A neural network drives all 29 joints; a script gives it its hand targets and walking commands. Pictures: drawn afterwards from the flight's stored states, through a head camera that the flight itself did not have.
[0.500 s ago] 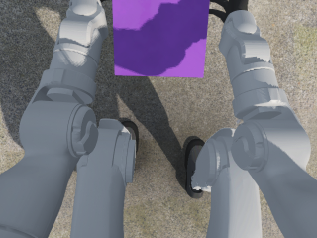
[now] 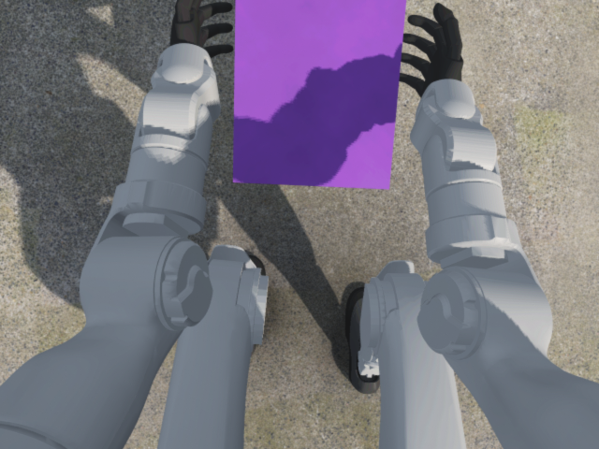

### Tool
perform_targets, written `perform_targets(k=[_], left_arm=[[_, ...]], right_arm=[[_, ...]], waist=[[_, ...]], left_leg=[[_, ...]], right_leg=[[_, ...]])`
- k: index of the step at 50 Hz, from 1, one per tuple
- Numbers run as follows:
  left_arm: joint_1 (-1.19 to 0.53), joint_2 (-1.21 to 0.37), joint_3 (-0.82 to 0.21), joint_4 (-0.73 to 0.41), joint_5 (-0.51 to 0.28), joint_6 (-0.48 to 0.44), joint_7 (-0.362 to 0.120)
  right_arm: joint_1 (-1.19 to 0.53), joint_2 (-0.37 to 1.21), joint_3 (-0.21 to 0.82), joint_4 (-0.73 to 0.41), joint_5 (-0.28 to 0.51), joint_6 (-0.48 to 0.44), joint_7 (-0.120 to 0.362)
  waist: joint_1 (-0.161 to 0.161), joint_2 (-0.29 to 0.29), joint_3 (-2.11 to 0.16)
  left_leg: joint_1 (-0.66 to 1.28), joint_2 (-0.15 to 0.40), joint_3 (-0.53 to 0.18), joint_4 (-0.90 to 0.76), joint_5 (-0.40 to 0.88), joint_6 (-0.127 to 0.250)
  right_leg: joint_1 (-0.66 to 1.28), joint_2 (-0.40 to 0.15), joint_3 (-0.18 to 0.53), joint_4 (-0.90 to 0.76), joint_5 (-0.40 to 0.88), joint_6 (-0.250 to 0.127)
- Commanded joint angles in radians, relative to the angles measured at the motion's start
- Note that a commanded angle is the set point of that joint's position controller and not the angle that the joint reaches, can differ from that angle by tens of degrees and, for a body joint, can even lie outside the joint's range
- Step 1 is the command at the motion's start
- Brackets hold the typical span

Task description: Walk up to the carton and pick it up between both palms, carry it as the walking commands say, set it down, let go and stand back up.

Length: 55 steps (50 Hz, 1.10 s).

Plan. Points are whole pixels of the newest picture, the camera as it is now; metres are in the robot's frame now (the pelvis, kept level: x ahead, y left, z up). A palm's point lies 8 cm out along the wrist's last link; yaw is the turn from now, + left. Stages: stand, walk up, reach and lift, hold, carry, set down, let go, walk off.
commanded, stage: reach and lift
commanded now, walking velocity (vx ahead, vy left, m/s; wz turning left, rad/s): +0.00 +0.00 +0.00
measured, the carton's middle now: (312, 86) +0.54 +0.05 -0.19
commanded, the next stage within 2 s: none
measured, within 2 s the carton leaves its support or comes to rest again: neither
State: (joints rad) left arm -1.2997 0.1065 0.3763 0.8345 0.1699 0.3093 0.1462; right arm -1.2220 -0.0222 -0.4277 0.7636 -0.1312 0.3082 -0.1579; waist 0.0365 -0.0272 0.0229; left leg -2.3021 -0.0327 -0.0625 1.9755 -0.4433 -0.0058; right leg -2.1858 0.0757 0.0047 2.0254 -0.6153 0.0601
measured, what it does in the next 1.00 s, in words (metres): rises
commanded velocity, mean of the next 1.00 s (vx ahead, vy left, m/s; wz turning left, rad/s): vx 0.00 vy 0.00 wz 0.00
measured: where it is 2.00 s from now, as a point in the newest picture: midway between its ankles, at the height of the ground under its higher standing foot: (303, 341)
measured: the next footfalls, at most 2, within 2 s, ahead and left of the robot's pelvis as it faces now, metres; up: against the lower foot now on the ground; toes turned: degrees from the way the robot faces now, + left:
none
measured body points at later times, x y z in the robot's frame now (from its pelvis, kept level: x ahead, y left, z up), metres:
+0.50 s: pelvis +0.00 +0.00 +0.04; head +0.28 +0.04 +0.39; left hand +0.52 +0.19 -0.04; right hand +0.52 -0.09 -0.04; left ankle +0.13 +0.12 -0.38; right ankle +0.10 -0.13 -0.38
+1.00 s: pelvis +0.01 +0.00 +0.09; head +0.25 +0.04 +0.47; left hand +0.50 +0.18 +0.04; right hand +0.50 -0.09 +0.03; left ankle +0.13 +0.12 -0.38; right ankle +0.10 -0.13 -0.38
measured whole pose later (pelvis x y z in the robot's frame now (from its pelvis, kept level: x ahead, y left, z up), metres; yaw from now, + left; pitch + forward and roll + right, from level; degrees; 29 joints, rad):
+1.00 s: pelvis +0.01 +0.00 +0.09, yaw +2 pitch +41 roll -4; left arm -1.08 -0.04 0.43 0.77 0.25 0.36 0.23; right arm -0.99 0.09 -0.47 0.69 -0.23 0.38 -0.17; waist 0.02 -0.01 -0.16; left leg -1.98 -0.04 -0.07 1.70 -0.43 -0.01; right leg -1.87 0.06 0.01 1.74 -0.58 0.05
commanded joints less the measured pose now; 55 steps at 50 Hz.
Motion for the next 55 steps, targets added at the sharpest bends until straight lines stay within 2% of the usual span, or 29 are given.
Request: perform_targets(k=[1,15,22,32,55], left_arm=[[-0.518,-1.057,-0.41,0.012,-0.117,0.006,-0.314],[-0.481,-1.103,-0.425,0.002,-0.117,0.021,-0.332],[-0.446,-1.132,-0.425,0.014,-0.111,0.028,-0.325],[-0.406,-1.167,-0.4,0.029,-0.09,0.04,-0.316],[-0.296,-1.235,-0.407,0.03,-0.076,0.046,-0.307]], right_arm=[[-0.77,0.918,0.456,-0.111,0.134,-0.043,0.296],[-0.73,1.008,0.508,-0.159,0.128,-0.014,0.297],[-0.688,1.015,0.498,-0.139,0.119,-0.01,0.305],[-0.643,1.033,0.47,-0.118,0.101,0.001,0.32],[-0.54,1.072,0.48,-0.12,0.074,0.002,0.341]], waist=[[-0.003,0.078,-1.202],[0.013,0.041,-1.312],[-0.003,0.054,-1.293],[-0.008,0.08,-1.223],[-0.026,0.076,-1.205]], left_leg=[[0.913,-0.11,0.116,-0.14,0.27,-0.004],[0.916,-0.12,0.132,-0.185,0.285,-0.004],[0.975,-0.123,0.122,-0.224,0.267,-0.009],[1.039,-0.13,0.116,-0.296,0.23,-0.013],[1.217,-0.138,0.088,-0.449,0.231,-0.018]], right_leg=[[0.33,0.121,-0.116,-0.216,0.213,-0.038],[0.482,0.123,-0.086,-0.282,0.276,-0.029],[0.478,0.126,-0.094,-0.312,0.248,-0.038],[0.493,0.126,-0.091,-0.384,0.207,-0.044],[0.633,0.123,-0.075,-0.531,0.214,-0.046]])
